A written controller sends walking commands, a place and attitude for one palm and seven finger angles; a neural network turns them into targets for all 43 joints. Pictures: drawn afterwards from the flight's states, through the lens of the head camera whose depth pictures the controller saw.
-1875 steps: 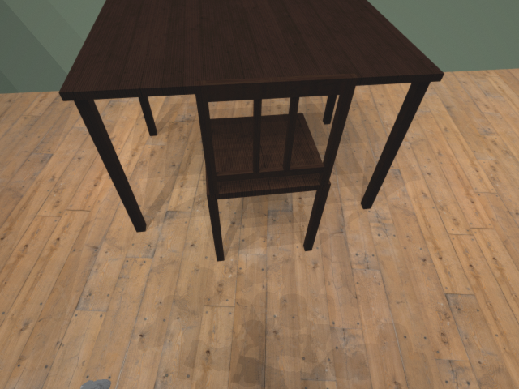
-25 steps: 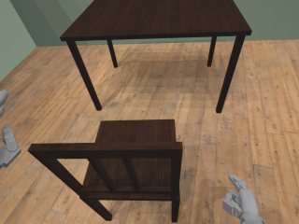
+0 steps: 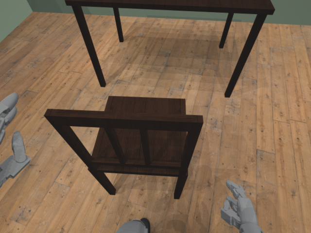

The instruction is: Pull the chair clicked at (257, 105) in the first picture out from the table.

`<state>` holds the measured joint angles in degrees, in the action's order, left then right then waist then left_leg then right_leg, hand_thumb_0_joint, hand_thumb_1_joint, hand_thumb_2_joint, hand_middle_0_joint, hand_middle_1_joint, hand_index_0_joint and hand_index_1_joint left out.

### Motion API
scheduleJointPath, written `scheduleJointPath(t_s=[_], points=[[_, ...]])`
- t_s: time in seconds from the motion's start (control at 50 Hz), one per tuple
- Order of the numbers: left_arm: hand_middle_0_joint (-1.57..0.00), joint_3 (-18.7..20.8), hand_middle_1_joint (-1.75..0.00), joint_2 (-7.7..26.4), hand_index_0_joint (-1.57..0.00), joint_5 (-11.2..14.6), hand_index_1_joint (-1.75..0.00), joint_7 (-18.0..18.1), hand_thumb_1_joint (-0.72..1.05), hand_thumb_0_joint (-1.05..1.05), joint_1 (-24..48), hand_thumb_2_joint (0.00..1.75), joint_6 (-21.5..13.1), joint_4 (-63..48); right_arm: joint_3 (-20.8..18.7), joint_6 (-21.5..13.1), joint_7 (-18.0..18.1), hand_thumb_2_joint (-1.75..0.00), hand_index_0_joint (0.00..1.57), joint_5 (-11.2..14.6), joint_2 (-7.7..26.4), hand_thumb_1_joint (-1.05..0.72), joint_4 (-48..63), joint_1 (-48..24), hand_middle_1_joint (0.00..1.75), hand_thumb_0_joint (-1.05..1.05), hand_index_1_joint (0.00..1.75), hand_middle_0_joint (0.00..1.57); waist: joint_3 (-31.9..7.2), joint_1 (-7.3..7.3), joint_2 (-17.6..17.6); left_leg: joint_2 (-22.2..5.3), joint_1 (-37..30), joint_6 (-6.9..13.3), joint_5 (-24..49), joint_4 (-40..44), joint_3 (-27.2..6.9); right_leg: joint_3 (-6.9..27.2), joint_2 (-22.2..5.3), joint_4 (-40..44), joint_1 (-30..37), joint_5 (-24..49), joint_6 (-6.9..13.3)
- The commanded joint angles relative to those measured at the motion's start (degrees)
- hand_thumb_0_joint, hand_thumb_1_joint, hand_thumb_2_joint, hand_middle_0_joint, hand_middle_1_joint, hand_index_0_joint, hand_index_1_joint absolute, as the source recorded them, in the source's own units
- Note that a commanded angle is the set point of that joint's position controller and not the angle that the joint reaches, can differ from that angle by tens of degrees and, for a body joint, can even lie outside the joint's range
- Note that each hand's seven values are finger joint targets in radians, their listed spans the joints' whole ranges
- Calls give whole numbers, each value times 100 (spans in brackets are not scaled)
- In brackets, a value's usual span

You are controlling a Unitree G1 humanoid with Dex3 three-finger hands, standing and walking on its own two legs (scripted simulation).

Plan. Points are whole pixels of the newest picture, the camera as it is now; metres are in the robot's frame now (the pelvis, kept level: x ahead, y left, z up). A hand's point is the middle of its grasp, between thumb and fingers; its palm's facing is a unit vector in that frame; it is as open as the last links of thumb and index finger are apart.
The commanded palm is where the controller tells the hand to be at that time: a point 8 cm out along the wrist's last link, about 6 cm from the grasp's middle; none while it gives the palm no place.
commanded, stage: step back with the hand held close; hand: left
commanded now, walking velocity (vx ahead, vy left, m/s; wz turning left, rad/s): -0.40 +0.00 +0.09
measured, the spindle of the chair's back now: (116, 146) +0.37 +0.18 -0.10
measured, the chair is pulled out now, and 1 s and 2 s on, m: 0.69 0.69 0.69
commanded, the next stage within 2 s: stop stepping back and stand still in 0.24 s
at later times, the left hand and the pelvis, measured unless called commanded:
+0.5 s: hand out of the picture +0.08 +0.25 +0.18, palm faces +0.32 -0.77 -0.55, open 7.4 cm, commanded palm +0.02 +0.30 +0.18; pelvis -0.11 +0.00 +0.00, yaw +1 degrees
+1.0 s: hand out of the picture +0.00 +0.26 +0.19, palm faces +0.49 -0.73 -0.48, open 7.4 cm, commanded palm -0.06 +0.30 +0.18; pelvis -0.18 -0.01 +0.00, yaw +3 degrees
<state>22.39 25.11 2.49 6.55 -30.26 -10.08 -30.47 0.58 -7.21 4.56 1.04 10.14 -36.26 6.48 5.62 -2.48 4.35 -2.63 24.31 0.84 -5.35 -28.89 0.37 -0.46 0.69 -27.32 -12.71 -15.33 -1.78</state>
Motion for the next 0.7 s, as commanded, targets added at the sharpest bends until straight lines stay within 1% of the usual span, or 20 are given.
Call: scheduleJointPath(t_s=[0.0, 0.08, 0.1, 0.14, 0.16, 0.18, 0.2, 0.22, 0.24, 0.28, 0.32, 0.42, 0.46, 0.5, 0.52, 0.54, 0.56, 0.6, 0.64, 0.68], points=[[-20, 1213, -30, 1195, -20, 185, -30, 104, 90, 0, -636, 90, -364, -1284, -387, -93, 129, -90, 20, 67, 816, -90, 964, -236, 30, 0, 30, 20, -1663, 1, -462, -392, -1451, 154, 194, -143, -554, 384, -646, 525, -485, 895, 433], [-20, 1219, -30, 1385, -20, 175, -30, 273, 90, 0, -38, 90, -426, -1040, -448, -39, 152, -90, 20, 15, 786, -90, 737, -122, 30, 0, 30, 20, -937, 201, -1272, 260, -1316, -170, -1411, -2395, -287, 1328, -1916, 1343, -2028, 361, 1256], [-20, 1041, -30, 1177, -20, 147, -30, 294, 90, 0, 62, 90, -373, -935, -402, -19, 126, -90, 20, -22, 711, -90, 718, -147, 30, 0, 30, 20, -791, 224, -1328, 210, -1067, -151, -1403, -2380, -441, 1173, -2012, 1221, -1877, 775, 1292], [-20, 958, -30, 1074, -20, 94, -30, 295, 90, 0, 323, 90, -321, -647, -301, -29, 146, -90, 20, -17, 722, -90, 767, -294, 30, 0, 30, 20, -422, 287, -1068, 7, -692, -66, -951, -938, -648, 641, -1601, 544, -1408, 1435, 887], [-20, 962, -30, 1051, -20, 53, -30, 285, 90, 0, 383, 90, -364, -566, -272, -51, 191, -90, 20, 1, 803, -90, 795, -322, 30, 0, 30, 20, -340, 256, -603, -158, -650, 5, -88, 167, -776, 327, -1099, -42, -1101, 1383, 570], [-20, 976, -30, 1103, -20, -1, -30, 272, 90, 0, 467, 90, -477, -616, -309, -111, 233, -90, 20, -3, 948, -90, 862, -475, 30, 0, 30, 20, -251, 178, 288, -610, -560, 210, 971, 1044, -1242, 143, -499, -725, -995, 919, 288], [-20, 937, -30, 1031, -20, -7, -30, 251, 90, 0, 334, 90, -547, -578, -327, -144, 208, -90, 20, -50, 870, -90, 789, -239, 30, 0, 30, 20, -598, 185, 820, -1231, -973, 477, 2305, 1217, -1797, 87, -279, -1627, -1152, -398, 199], [-20, 914, -30, 1069, -20, -35, -30, 249, 90, 0, 283, 90, -596, -666, -355, -171, 138, -90, 20, -117, 781, -90, 717, -66, 30, 0, 30, 20, -934, 148, 711, -1431, -1409, 735, 3282, 1036, -1884, 272, -167, -2397, -1382, -1246, 179], [-20, 903, -30, 1087, -20, -36, -30, 230, 90, 0, 190, 90, -613, -826, -345, -259, 106, -90, 20, -236, 742, -90, 697, -1, 30, 0, 30, 20, -1235, 156, 934, -1547, -1379, 731, 3308, 999, -2124, 403, -145, -3060, -1444, -1580, 100], [-20, 755, -30, 921, -20, 40, -30, 212, 90, 0, 131, 90, -663, -1348, -406, -355, 19, -90, 20, -233, 826, -90, 654, 87, 30, 0, 30, 20, -1651, 163, 1042, -1492, -1221, 837, 2665, 935, -1821, 628, -170, -3368, -1098, -1545, 81], [-20, 744, -30, 989, -20, 2, -30, 250, 90, 0, 99, 90, -711, -2000, -461, -439, -36, -90, 20, -144, 954, -90, 738, 122, 30, 0, 30, 20, -1682, 98, 888, -1186, -1198, 786, 2106, 856, -1384, 404, -168, -2765, -846, -1176, 125], [-20, 1431, -30, 1418, -20, 131, -30, 329, 90, 0, -788, 90, -466, -1887, -320, -319, 11, -90, 20, -21, 883, -90, 1014, 22, 30, 0, 30, 20, -1404, 127, 1184, -604, 64, 345, -3272, 1498, -1232, -418, 25, -232, 586, -911, 180], [-20, 1484, -30, 1420, -20, 77, -30, 308, 90, 0, -461, 90, -411, -1382, -308, -255, 42, -90, 20, -38, 838, -90, 903, 90, 30, 0, 30, 20, -1234, 194, 744, -72, 373, 31, -3559, 803, -680, -463, -63, 662, 975, -767, 376], [-20, 1431, -30, 1478, -20, 165, -30, 283, 90, 0, -184, 90, -359, -951, -304, -190, 48, -90, 20, -16, 748, -90, 760, 296, 30, 0, 30, 20, -1224, 336, -776, 531, -648, -191, -2304, -2024, -64, 611, -1309, 1549, -505, -436, 980], [-20, 1362, -30, 1476, -20, 249, -30, 271, 90, 0, 8, 90, -276, -813, -372, -203, 49, -90, 20, 16, 858, -90, 674, 387, 30, 0, 30, 20, -1279, 359, -1414, 538, -877, -222, -1895, -3423, -315, 1208, -1989, 1730, -1244, -572, 1347], [-20, 1078, -30, 1117, -20, 243, -30, 233, 90, 0, 32, 90, -136, -468, -462, -151, 22, -90, 20, 82, 912, -90, 599, 431, 30, 0, 30, 20, -1127, 404, -1919, 302, -942, -149, -1769, -3745, -673, 1178, -2180, 1632, -1810, -1039, 1348], [-20, 950, -30, 970, -20, 200, -30, 213, 90, 0, -23, 90, -50, -256, -482, -57, 0, -90, 20, 94, 940, -90, 609, 336, 30, 0, 30, 20, -887, 463, -2040, 185, -1034, -66, -1650, -3480, -712, 872, -2024, 1497, -2085, -1143, 1220], [-20, 699, -30, 760, -20, 130, -30, 203, 90, 0, 113, 90, -49, -86, -291, 2, -8, -90, 20, 94, 795, -90, 766, 116, 30, 0, 30, 20, -411, 523, -1233, 40, -1030, 68, -1773, -1732, -434, 184, -1550, 861, -1916, -1171, 780], [-20, 612, -30, 706, -20, 28, -30, 301, 90, 0, 427, 90, -183, -27, -207, -129, 72, -90, 20, 57, 782, -90, 696, 107, 30, 0, 30, 20, -271, 419, -231, 194, -688, 94, -1720, 506, -133, -65, -888, -30, -907, -1078, 534], [-20, 568, -30, 795, -20, -36, -30, 380, 90, 0, 563, 90, -363, -543, -305, -294, 105, -90, 20, 50, 924, -90, 777, 151, 30, 0, 30, 20, -366, 264, 554, -409, -873, 392, -895, 1251, -1080, -40, -413, -892, -610, -445, 257]])
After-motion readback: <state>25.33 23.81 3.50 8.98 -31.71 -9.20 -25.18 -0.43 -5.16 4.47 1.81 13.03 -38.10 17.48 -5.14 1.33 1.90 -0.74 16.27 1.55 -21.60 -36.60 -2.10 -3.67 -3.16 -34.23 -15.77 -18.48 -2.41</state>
